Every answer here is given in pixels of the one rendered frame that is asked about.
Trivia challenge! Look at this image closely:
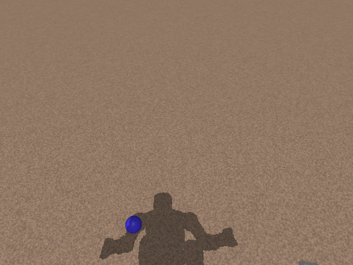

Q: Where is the ball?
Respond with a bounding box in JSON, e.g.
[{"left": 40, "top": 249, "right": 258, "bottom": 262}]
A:
[{"left": 125, "top": 216, "right": 142, "bottom": 234}]

